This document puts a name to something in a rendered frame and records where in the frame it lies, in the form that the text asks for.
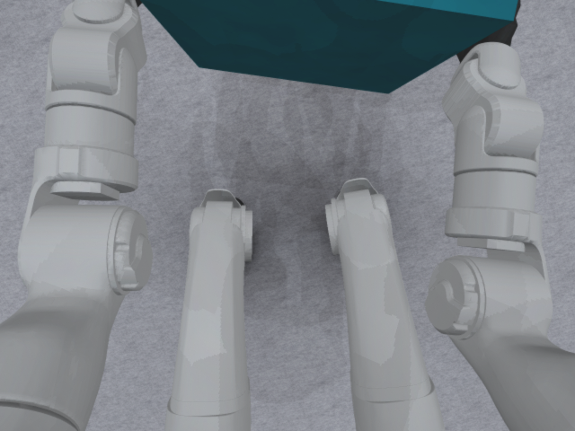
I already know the right robot upper arm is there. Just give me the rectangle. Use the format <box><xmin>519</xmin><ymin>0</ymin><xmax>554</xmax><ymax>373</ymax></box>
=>
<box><xmin>425</xmin><ymin>255</ymin><xmax>575</xmax><ymax>431</ymax></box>

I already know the robot shin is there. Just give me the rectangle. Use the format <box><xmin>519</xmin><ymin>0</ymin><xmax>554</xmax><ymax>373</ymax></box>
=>
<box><xmin>336</xmin><ymin>178</ymin><xmax>393</xmax><ymax>232</ymax></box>
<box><xmin>189</xmin><ymin>189</ymin><xmax>241</xmax><ymax>246</ymax></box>

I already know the left robot upper arm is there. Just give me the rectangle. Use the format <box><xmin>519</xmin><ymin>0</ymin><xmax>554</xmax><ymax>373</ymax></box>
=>
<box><xmin>0</xmin><ymin>204</ymin><xmax>153</xmax><ymax>431</ymax></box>

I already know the robot left shin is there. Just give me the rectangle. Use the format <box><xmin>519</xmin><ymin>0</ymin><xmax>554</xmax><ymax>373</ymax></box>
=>
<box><xmin>189</xmin><ymin>189</ymin><xmax>241</xmax><ymax>246</ymax></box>

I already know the robot right hand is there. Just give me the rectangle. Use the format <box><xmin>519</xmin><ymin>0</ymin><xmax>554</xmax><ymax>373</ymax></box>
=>
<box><xmin>456</xmin><ymin>0</ymin><xmax>520</xmax><ymax>63</ymax></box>

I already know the robot right shin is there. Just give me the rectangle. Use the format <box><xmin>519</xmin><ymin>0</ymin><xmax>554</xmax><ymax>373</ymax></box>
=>
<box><xmin>336</xmin><ymin>178</ymin><xmax>393</xmax><ymax>232</ymax></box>

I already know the carton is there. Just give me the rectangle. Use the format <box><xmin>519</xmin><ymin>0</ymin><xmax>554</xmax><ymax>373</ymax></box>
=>
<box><xmin>140</xmin><ymin>0</ymin><xmax>518</xmax><ymax>93</ymax></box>

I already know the robot left forearm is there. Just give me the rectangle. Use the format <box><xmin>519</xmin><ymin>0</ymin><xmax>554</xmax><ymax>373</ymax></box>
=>
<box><xmin>17</xmin><ymin>0</ymin><xmax>147</xmax><ymax>288</ymax></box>

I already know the robot right forearm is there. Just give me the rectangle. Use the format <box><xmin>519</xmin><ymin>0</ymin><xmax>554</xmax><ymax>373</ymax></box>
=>
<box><xmin>442</xmin><ymin>42</ymin><xmax>553</xmax><ymax>317</ymax></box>

